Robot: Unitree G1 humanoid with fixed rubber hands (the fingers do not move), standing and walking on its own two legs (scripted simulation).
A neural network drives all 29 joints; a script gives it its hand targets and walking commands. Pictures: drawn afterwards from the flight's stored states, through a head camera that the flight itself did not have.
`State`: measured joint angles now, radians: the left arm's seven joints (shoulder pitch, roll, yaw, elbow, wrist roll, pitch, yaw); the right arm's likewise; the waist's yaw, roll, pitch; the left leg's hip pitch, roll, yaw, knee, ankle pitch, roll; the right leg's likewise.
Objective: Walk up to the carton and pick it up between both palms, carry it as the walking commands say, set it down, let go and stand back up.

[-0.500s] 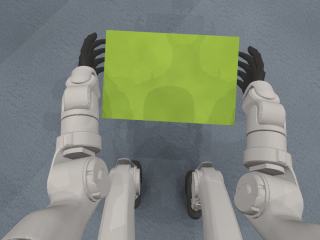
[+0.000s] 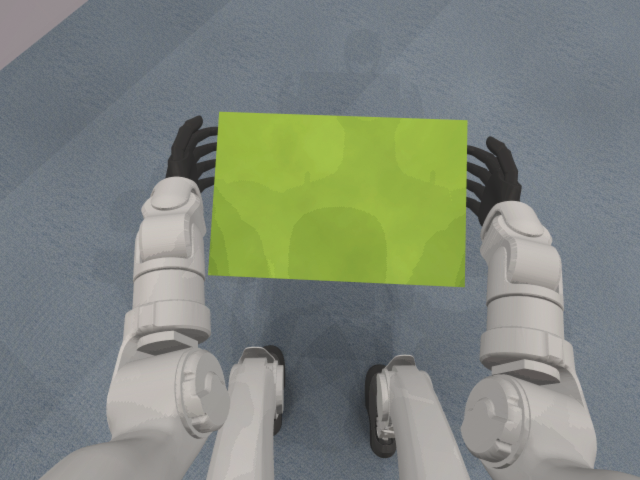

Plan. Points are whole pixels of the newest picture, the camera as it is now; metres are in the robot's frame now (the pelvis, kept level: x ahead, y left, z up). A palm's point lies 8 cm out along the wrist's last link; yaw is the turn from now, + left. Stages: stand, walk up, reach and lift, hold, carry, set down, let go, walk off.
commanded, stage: reach and lift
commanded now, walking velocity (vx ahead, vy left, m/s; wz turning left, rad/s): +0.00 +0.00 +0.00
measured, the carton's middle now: (336, 210) +0.46 +0.01 -0.14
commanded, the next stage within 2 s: none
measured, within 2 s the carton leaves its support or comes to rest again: neither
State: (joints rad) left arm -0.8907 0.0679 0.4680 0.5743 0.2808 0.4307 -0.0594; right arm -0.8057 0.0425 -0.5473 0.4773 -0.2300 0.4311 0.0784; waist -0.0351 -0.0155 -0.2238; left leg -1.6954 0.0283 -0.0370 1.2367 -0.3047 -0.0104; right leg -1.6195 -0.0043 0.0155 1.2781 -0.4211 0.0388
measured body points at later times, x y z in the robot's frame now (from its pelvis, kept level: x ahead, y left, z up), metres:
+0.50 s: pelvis +0.02 +0.00 +0.06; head +0.22 +0.03 +0.46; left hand +0.45 +0.19 +0.00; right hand +0.43 -0.18 +0.01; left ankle +0.11 +0.13 -0.58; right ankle +0.07 -0.14 -0.58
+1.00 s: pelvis +0.04 +0.01 +0.12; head +0.21 +0.04 +0.54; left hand +0.43 +0.20 +0.07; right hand +0.41 -0.18 +0.08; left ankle +0.11 +0.13 -0.58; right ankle +0.07 -0.14 -0.58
